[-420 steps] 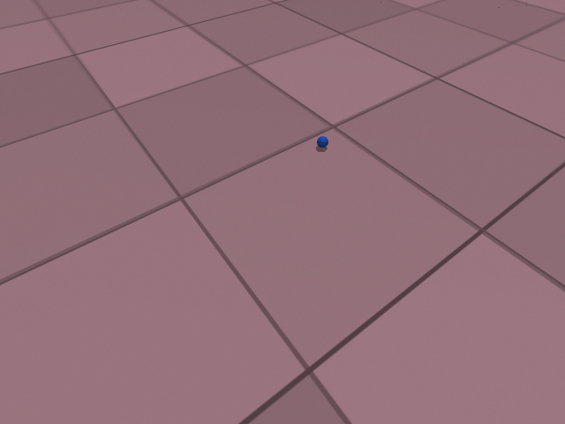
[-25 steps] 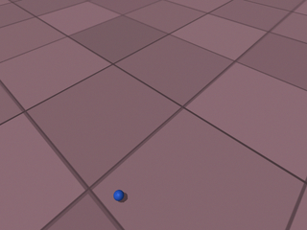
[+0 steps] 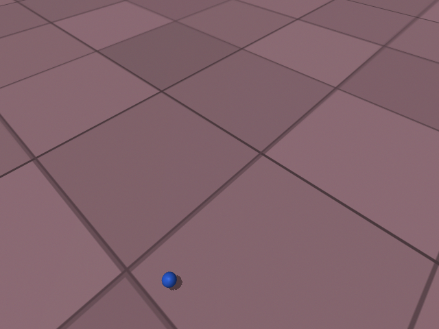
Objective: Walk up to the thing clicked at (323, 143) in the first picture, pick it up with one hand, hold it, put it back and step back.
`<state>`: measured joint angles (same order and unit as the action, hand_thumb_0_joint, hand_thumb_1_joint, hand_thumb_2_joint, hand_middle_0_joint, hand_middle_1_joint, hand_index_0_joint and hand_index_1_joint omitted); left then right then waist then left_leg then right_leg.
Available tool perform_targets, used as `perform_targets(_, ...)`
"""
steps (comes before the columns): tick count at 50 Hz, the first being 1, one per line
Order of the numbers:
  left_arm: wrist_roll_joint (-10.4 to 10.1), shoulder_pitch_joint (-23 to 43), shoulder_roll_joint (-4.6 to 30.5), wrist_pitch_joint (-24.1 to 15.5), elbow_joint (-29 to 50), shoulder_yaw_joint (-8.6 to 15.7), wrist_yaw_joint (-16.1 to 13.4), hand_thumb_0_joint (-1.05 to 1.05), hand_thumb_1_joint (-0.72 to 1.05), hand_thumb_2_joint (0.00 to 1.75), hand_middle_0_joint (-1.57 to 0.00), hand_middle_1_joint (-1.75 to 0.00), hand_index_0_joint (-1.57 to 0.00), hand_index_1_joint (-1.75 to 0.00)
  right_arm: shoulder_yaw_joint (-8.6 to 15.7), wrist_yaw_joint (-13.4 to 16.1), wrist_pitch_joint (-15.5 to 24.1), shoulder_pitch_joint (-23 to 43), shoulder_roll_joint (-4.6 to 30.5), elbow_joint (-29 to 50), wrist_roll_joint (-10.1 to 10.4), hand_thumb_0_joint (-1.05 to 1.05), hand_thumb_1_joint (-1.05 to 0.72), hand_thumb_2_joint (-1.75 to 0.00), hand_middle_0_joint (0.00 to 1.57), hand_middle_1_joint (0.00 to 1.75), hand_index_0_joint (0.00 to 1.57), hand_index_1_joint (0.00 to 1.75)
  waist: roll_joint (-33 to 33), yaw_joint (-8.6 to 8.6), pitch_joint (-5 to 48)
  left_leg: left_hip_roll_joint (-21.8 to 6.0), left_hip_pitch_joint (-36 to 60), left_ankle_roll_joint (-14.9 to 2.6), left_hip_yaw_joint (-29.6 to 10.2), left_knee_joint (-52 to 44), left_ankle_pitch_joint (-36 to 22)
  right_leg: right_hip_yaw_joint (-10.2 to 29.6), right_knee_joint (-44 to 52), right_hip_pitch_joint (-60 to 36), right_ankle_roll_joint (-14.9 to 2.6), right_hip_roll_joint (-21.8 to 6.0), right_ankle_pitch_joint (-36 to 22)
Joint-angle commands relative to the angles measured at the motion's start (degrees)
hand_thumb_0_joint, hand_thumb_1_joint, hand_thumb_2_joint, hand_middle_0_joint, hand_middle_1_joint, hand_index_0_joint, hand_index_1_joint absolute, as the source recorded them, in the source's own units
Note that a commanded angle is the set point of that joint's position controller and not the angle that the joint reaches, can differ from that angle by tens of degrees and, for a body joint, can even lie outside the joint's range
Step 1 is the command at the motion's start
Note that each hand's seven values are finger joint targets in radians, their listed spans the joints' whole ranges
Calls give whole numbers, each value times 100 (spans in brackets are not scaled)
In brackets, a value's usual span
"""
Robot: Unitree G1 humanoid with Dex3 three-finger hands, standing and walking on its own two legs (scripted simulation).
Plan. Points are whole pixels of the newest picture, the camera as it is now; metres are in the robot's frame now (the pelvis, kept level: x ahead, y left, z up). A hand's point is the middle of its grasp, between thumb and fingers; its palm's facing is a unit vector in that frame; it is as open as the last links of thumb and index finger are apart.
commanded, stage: stand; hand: left
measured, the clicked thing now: (169, 279) +0.45 +0.23 -0.75
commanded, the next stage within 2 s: walk up in 0.36 s
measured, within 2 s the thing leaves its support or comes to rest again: neither
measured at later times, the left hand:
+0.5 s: hand out of the picture +0.08 +0.26 -0.16, palm faces -0.02 -0.93 -0.35, open 7.4 cm
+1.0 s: hand out of the picture +0.13 +0.22 -0.17, palm faces +0.00 -0.95 -0.31, open 7.4 cm
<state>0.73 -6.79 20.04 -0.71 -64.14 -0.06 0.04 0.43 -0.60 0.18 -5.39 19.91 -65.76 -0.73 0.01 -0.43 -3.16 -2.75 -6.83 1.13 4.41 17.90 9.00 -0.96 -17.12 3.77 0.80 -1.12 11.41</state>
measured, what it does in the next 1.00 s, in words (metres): steps on the spot: left foot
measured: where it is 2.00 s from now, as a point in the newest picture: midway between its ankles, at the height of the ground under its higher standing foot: outside the picture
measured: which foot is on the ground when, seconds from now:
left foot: down 0.00-0.58, up 0.60-0.80, down 0.82-1.00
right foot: down 0.00-0.86, up 0.88-1.00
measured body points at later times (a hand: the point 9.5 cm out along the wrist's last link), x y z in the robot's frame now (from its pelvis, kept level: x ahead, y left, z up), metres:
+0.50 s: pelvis +0.01 -0.01 -0.01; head +0.02 +0.00 +0.44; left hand +0.08 +0.31 -0.14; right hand +0.07 -0.32 -0.13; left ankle +0.01 +0.13 -0.75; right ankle -0.02 -0.13 -0.75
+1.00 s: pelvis +0.06 -0.04 -0.01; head +0.09 -0.02 +0.44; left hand +0.13 +0.27 -0.15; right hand +0.15 -0.34 -0.12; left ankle +0.08 +0.07 -0.75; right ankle +0.02 -0.17 -0.72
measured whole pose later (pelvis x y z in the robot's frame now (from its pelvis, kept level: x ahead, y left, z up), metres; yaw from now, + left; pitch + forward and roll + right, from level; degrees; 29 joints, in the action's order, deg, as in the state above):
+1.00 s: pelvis +0.06 -0.04 -0.01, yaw +1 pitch -3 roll -1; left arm 0.7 -10.8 20.9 0.9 -53.9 2.5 1.0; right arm 1.6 -0.2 2.0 -10.8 20.1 -53.5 -1.4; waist -1.6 0.3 -6.3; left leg -0.3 -13.1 -2.0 1.2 28.9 13.4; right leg 0.3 -45.1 14.1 -1.3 0.0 30.8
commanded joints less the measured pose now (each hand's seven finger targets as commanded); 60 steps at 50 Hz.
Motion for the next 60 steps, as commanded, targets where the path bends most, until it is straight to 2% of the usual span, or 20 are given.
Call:
perform_targets(1,-16,191,1255,-101,326,220,-65,0,90,90,-20,-30,-20,-30,210,78,149,213,1210,370,4,0,-90,-90,20,30,20,30,31,14,506,-648,402,-146,-574,-208,-856,469,217,240,-172,-693,-982)
perform_targets(17,-8,176,1236,-106,327,216,-66,0,90,90,-20,-30,-20,-30,214,75,137,180,1228,371,5,0,-90,-90,20,30,20,30,-6,5,522,-637,414,-171,-563,-191,-832,477,263,208,-170,-713,-1000)
perform_targets(21,137,79,1174,126,633,495,113,0,90,90,-20,-30,-20,-30,515,206,264,-426,1681,510,-61,0,-90,-90,20,30,20,30,414,-106,273,-1361,594,-857,-1470,-557,951,91,-971,1296,-238,-134,1112)
perform_targets(24,154,-200,1138,155,793,573,176,0,90,90,-20,-30,-20,-30,602,224,295,-151,1775,846,-113,0,-90,-90,20,30,20,30,730,69,-22,-1738,-34,-1282,-1599,-448,582,299,-1609,1293,-293,-283,1509)
perform_targets(27,200,-785,1201,67,709,662,196,0,90,90,-20,-30,-20,-30,546,175,248,42,1467,1126,-73,0,-90,-90,20,30,20,30,490,381,163,-984,-620,-687,-686,623,-145,415,-340,207,-405,-288,452)
perform_targets(29,200,-654,1814,45,944,798,189,0,90,90,-20,-30,-20,-30,421,182,195,51,1030,1345,-2,0,-90,-90,20,30,20,30,-849,342,-122,298,-1530,-114,242,1889,1473,1803,451,23,-997,-1162,538)
perform_targets(31,207,-565,1755,56,1207,821,162,0,90,90,-20,-30,-20,-30,472,226,171,-269,1198,1325,-23,0,-90,-90,20,30,20,30,-812,362,-397,190,-2015,-156,-430,3117,2517,2089,440,82,-1551,-1602,-51)
perform_targets(36,102,-536,1436,-12,1481,665,33,0,90,90,-20,-30,-20,-30,416,191,211,-573,1146,1413,-7,0,-90,-90,20,30,20,30,-779,206,88,20,-1773,-212,-555,2475,1662,1057,-287,-583,-1275,-1266,-3050)
perform_targets(38,52,-452,1391,-13,1561,625,10,0,90,90,-20,-30,-20,-30,403,185,214,-636,1063,1450,-34,0,-90,-90,20,30,20,30,-611,127,265,64,-1157,-266,-416,1681,1244,773,-670,-377,-1154,-1218,-3415)
perform_targets(40,-32,-209,1384,24,1598,579,-12,0,90,90,-20,-30,-20,-30,452,197,233,-1027,1083,1279,-52,0,-90,-90,20,30,20,30,-385,-158,490,192,-193,-350,-266,396,-269,399,-1332,37,-802,-936,-3064)
perform_targets(41,-101,-188,1204,19,1669,500,-18,0,90,90,-20,-30,-20,-30,556,237,250,-1203,1358,1231,-103,0,-90,-90,20,30,20,30,54,-265,758,-201,670,-526,-813,235,-1415,185,-1917,656,-498,-629,-2602)
perform_targets(42,-183,-292,876,44,1711,405,-6,0,90,90,-20,-30,-20,-30,587,269,292,-1107,1665,1359,-138,0,-90,-90,20,30,20,30,834,-185,939,-1318,920,-960,-2312,8,-2060,47,-2430,1248,-145,-16,-843)
perform_targets(43,-142,-564,1193,162,1445,534,-52,0,90,90,-20,-30,-20,-30,578,255,299,-751,1859,1465,-21,0,-90,-90,20,30,20,30,1065,-41,798,-1914,227,-1696,-2981,37,-1682,321,-2822,1055,-122,122,2238)
perform_targets(44,-40,-623,1400,119,1477,579,-28,0,90,90,-20,-30,-20,-30,668,186,309,-937,1938,1441,-14,0,-90,-90,20,30,20,30,835,-38,651,-1801,335,-1853,-3034,-24,-532,362,-3390,1440,-195,116,2747)
perform_targets(47,5,-543,1299,66,1374,550,40,0,90,90,-20,-30,-20,-30,568,169,323,-741,1706,1582,-36,0,-90,-90,20,30,20,30,759,-27,200,-1313,261,-1435,-2290,-139,346,457,-3156,1989,-249,-145,2201)
perform_targets(53,35,-903,1072,-177,960,525,-67,0,90,90,-20,-30,-20,-30,394,41,104,-149,1356,1634,23,0,-90,-90,20,30,20,30,643,281,395,-612,-984,-723,-1059,850,-681,-89,-411,-162,-105,104,-220)
perform_targets(55,109,-704,1542,-293,1055,587,-148,0,90,90,-20,-30,-20,-30,275,15,29,-157,945,1686,124,0,-90,-90,20,30,20,30,-255,221,454,30,-1480,-176,-742,1534,338,1476,134,-271,-495,-1111,-506)
perform_targets(56,69,-296,1959,-267,1107,617,-140,0,90,90,-20,-30,-20,-30,353,59,-53,-215,1024,1583,94,0,-90,-90,20,30,20,30,-696,159,192,349,-1027,-117,-685,2128,1917,2107,360,852,-1179,-1919,47)
perform_targets(57,98,148,1921,-258,1263,605,-118,0,90,90,-20,-30,-20,-30,406,44,-96,-445,1160,1432,37,0,-90,-90,20,30,20,30,-656,-32,11,170,-785,-122,-847,2366,2030,2155,127,1099,-1399,-1976,58)
perform_targets(60,72,187,1582,-277,1202,512,-123,0,90,90,-20,-30,-20,-30,367,22,-41,-486,1104,1301,53,0,-90,-90,20,30,20,30,-956,-21,15,109,-913,-210,-831,1738,1588,1292,-290,630,-1046,-1531,-1283)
